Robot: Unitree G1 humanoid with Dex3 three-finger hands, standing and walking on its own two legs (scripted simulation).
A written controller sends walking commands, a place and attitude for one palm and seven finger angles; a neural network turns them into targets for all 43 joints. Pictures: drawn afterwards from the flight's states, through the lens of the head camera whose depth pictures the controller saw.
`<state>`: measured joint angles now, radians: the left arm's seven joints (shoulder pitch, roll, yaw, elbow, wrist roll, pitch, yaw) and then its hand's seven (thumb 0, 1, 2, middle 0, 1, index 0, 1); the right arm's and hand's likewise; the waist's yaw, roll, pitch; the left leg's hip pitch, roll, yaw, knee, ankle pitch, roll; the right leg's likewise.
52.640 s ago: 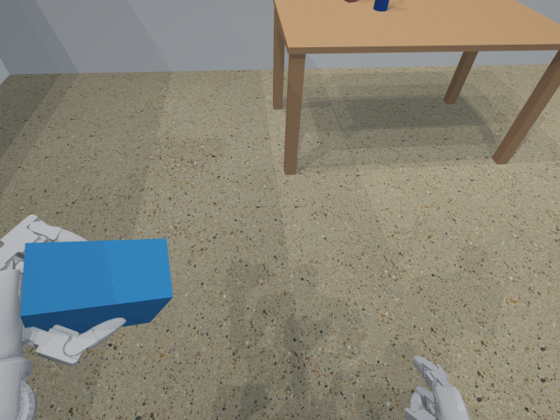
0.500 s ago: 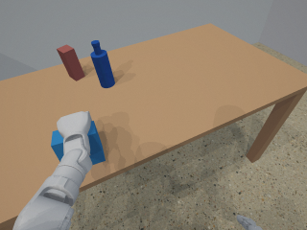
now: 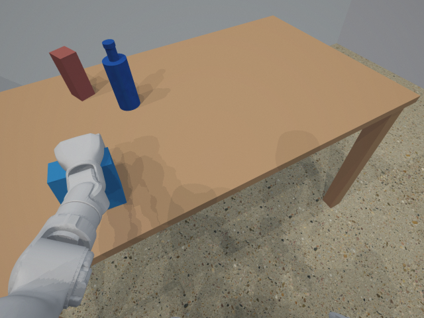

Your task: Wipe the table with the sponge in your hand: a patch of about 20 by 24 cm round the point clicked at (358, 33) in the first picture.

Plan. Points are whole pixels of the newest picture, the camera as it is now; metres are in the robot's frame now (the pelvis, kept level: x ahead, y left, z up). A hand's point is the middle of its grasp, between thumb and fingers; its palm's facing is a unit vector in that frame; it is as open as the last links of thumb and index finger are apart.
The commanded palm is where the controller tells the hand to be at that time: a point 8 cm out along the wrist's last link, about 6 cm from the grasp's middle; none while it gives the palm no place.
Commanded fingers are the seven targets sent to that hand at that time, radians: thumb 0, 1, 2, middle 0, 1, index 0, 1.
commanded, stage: wipe forward along the third lane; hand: left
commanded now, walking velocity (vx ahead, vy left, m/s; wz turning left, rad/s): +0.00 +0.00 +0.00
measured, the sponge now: (93, 190) +0.39 +0.28 -0.01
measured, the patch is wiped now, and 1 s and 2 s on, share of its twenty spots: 0.85 0.95 0.95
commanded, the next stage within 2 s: wipe back along the third lane in 0.50 s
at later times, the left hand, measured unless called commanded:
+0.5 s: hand (85, 150) +0.47 +0.30 +0.05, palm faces -0.10 +0.00 -0.99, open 10.5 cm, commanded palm +0.46 +0.30 +0.08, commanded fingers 0.00 0.10 1.30 -1.20 -1.60 -1.20 -1.60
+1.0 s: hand (82, 150) +0.47 +0.31 +0.04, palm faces -0.03 +0.01 -1.00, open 10.6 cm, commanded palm +0.43 +0.28 +0.07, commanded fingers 0.00 0.10 1.30 -1.20 -1.60 -1.20 -1.60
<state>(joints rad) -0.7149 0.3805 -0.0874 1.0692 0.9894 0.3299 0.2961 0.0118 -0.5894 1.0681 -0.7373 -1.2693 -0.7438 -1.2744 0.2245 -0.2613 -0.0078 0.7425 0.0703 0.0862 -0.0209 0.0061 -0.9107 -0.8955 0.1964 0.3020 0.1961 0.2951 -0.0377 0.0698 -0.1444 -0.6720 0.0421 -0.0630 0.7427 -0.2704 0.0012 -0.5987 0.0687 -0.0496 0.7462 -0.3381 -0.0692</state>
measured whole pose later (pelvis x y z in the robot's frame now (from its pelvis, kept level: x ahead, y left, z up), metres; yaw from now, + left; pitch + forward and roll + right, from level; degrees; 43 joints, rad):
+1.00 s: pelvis +0.03 +0.06 +0.00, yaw -2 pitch +15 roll -3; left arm -0.81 0.34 -0.17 1.10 0.96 0.43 0.39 0.01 -0.54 1.07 -0.65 -1.37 -0.66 -1.37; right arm 0.25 -0.22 -0.01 0.76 0.07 0.10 0.03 0.01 -0.91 -0.90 0.20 0.30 0.20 0.30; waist -0.03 0.05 -0.18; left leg -0.70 0.01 -0.02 0.76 -0.31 0.03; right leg -0.59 0.03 0.00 0.68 -0.34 0.01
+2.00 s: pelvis +0.04 +0.03 +0.02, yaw +0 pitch +4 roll -1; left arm -0.29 0.24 -0.29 0.50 0.97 0.59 0.27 0.00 -0.49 1.05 -0.61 -1.39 -0.62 -1.39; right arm 0.09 -0.26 0.01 0.67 0.09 0.20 0.02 0.01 -0.91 -0.90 0.20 0.30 0.19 0.30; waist 0.05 0.08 -0.13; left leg -0.41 0.01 -0.03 0.63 -0.29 -0.01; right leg -0.32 0.03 -0.02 0.60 -0.35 -0.03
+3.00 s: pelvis +0.04 +0.03 +0.02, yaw +0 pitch +3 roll +0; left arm -0.19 0.21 -0.36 0.38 1.00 0.63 0.28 0.00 -0.49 1.04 -0.61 -1.38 -0.62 -1.38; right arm 0.05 -0.25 0.01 0.66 0.10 0.20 0.05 0.01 -0.91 -0.90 0.19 0.30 0.19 0.29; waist 0.07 0.07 -0.13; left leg -0.40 0.00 -0.03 0.65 -0.30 -0.01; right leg -0.32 0.03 -0.01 0.65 -0.37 -0.03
